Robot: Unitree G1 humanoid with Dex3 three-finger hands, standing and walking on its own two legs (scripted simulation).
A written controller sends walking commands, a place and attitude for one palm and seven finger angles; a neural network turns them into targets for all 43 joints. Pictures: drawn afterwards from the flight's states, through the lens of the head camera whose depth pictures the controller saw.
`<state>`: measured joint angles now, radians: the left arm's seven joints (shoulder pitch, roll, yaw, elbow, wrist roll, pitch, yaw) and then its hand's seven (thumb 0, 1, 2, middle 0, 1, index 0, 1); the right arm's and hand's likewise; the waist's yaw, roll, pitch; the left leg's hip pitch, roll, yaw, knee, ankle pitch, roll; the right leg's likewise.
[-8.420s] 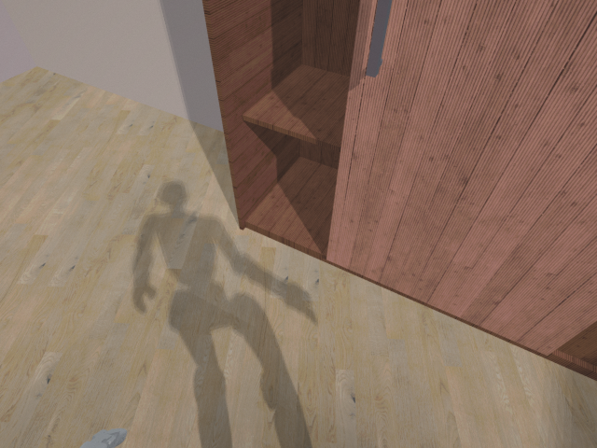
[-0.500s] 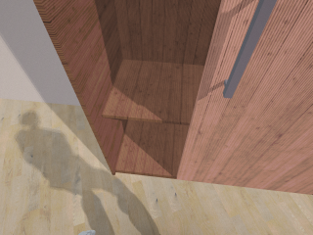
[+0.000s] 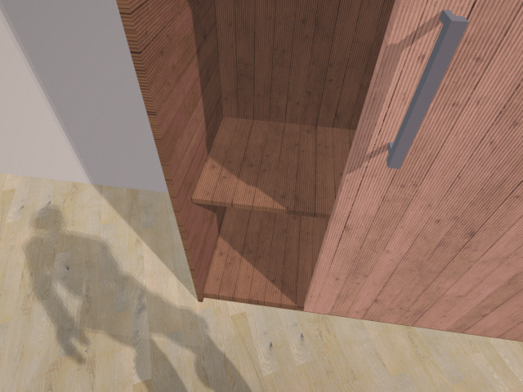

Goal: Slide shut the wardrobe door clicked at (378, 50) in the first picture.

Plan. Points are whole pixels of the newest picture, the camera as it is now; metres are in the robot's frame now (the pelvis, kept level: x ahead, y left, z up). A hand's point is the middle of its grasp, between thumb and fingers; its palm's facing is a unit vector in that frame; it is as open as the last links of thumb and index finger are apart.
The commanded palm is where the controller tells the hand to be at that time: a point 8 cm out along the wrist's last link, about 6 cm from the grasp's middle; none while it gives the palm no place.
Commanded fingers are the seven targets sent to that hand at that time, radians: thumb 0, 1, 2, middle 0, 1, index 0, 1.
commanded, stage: come to a stop and stand still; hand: right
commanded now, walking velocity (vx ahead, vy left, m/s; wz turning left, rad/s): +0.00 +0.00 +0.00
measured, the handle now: (416, 98) +0.52 -0.21 +0.21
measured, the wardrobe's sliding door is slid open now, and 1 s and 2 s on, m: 0.41 0.41 0.41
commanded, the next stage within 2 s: look again from close up in 0.90 s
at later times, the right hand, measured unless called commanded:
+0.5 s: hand out of the picture -0.02 -0.19 -0.19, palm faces +0.05 +0.99 -0.14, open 7.4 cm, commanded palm none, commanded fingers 0.00 -0.90 -0.90 0.20 0.30 0.20 0.30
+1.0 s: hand out of the picture -0.04 -0.23 -0.19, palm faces +0.05 +0.99 -0.14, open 7.4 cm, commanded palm none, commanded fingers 0.00 -0.90 -0.90 0.20 0.30 0.20 0.30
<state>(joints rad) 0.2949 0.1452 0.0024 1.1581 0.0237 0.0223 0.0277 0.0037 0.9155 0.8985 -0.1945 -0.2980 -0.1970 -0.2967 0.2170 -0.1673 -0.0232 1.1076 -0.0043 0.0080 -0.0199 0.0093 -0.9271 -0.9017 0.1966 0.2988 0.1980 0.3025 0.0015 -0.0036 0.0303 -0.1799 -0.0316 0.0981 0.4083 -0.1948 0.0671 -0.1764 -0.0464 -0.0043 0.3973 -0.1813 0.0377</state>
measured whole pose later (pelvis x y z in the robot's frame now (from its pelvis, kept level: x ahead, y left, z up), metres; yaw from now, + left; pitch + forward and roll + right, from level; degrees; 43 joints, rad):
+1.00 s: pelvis -0.01 -0.07 -0.01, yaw +0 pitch -2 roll +0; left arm 0.31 0.13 -0.01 1.10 0.02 -0.01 0.02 0.01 0.92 0.90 -0.20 -0.30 -0.20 -0.30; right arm 0.38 -0.13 0.00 1.10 -0.02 -0.01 -0.03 0.01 -0.91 -0.90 0.19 0.30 0.19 0.30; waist -0.01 0.02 0.00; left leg -0.24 0.06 0.05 0.47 -0.20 -0.03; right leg -0.24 0.04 -0.04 0.48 -0.21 -0.06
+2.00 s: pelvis +0.00 -0.05 +0.00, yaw +1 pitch -1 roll +0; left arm 0.33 0.09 -0.01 1.12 0.02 -0.01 0.03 0.01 0.92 0.90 -0.20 -0.30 -0.20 -0.30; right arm 0.38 -0.10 -0.01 1.09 -0.02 -0.02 -0.03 0.01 -0.91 -0.90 0.19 0.30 0.19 0.30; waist -0.01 0.03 0.00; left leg -0.24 0.03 0.06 0.47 -0.21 0.00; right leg -0.24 0.01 -0.04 0.49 -0.22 -0.03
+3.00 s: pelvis +0.01 -0.05 +0.00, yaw +1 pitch -1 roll +0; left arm 0.34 0.09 -0.01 1.13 0.02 -0.02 0.03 0.01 0.92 0.90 -0.20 -0.30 -0.20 -0.30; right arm 0.37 -0.10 -0.01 1.11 -0.01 -0.02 -0.03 0.01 -0.91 -0.90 0.19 0.30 0.19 0.30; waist -0.01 0.03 0.00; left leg -0.20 0.02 0.06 0.45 -0.22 0.01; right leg -0.21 0.01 -0.03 0.46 -0.23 -0.02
